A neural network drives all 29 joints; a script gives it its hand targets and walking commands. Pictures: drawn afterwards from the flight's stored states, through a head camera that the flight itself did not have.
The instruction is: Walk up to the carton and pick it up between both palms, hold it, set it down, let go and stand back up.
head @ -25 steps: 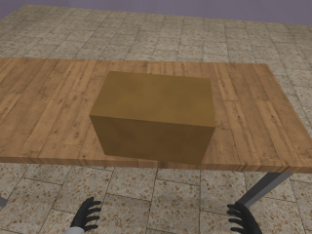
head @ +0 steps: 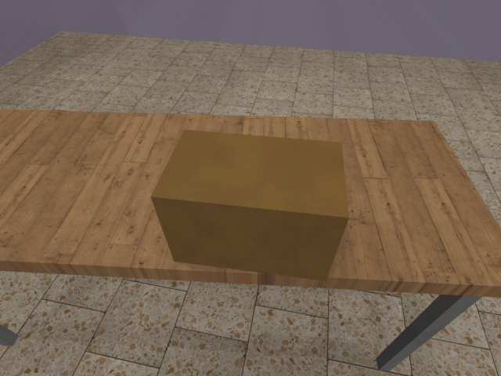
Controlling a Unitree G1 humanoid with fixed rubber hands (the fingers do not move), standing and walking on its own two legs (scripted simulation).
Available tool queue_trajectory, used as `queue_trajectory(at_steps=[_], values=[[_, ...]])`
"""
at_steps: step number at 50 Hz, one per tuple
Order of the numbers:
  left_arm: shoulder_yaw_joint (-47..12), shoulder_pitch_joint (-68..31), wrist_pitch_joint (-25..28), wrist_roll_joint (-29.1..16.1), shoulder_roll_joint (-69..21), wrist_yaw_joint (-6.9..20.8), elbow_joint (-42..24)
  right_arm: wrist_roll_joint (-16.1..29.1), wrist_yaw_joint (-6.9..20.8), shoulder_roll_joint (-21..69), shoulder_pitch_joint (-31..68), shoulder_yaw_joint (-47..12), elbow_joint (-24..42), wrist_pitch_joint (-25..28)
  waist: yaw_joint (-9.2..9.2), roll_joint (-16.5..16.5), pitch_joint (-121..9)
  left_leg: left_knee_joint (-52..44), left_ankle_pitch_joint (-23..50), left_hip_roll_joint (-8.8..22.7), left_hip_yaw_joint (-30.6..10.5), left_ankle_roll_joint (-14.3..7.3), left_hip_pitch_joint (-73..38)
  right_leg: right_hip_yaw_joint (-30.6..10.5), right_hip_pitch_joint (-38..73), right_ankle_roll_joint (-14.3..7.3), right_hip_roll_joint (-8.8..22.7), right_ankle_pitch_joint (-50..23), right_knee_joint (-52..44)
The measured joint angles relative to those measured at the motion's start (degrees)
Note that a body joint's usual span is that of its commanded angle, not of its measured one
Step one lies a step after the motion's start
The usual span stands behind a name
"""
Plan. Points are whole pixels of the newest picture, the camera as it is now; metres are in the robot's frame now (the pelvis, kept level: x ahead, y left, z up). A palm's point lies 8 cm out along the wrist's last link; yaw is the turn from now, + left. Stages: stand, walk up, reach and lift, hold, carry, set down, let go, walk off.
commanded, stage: stand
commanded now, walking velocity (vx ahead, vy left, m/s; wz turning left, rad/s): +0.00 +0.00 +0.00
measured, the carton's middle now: (254, 204) +0.41 +0.02 +0.04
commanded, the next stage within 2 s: none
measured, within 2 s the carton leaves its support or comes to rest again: neither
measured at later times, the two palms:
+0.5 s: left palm out of the picture +0.02 +0.30 -0.12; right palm out of the picture +0.02 -0.27 -0.12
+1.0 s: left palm out of the picture +0.02 +0.30 -0.12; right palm out of the picture +0.02 -0.27 -0.12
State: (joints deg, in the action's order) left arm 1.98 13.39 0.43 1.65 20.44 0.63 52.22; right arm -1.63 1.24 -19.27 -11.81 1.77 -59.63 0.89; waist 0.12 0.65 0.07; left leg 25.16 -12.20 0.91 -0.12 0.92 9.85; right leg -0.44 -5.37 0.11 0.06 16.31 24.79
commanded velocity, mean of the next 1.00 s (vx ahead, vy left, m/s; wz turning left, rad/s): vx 0.00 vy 0.00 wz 0.00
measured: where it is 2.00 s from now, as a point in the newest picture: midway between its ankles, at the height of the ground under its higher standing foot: outside the picture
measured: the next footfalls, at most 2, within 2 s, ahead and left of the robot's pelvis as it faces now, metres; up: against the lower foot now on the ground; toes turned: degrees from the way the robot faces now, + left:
none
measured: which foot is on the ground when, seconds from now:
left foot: down 0.00-1.00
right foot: down 0.00-1.00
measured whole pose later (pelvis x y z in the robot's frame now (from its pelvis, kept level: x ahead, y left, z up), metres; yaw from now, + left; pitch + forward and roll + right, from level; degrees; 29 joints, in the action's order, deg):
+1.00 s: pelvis -0.03 +0.01 +0.00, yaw +0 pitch -4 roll +0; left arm -0.1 10.2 0.6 1.1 19.1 0.5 62.3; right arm -0.9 0.9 -17.7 -7.9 1.1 -66.2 0.2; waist -0.4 0.4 3.0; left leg 21.2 -7.5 0.3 -0.2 0.0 9.5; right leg -0.7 -5.0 1.3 0.7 11.6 20.8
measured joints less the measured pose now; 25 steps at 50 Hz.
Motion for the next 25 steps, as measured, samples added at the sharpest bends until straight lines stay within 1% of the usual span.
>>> queue_trajectory(at_steps=[8, 25], values=[[-1.57, -0.47, 0.18, -0.66, -1.39, 0.35, 5.16, 0.36, -0.19, 0.67, 1.18, -1.49, -2.88, 0.05, -0.33, -0.56, 0.92, -2.01, 1.67, -0.1, -0.01, -0.26, -1.14, 0.03, 1.3, 0.3, 0.13, -1.84, -2.33], [-1.33, -1.8, 0.29, -0.49, -1.85, 0.16, 9.36, 0.1, -0.08, 1.73, 2.33, -0.92, -5.85, -0.23, -0.16, -0.63, 1.98, -3.77, 4.06, -0.41, 0.09, -0.73, -0.95, -0.21, 0.92, 0.84, 0.46, -4.09, -3.74]])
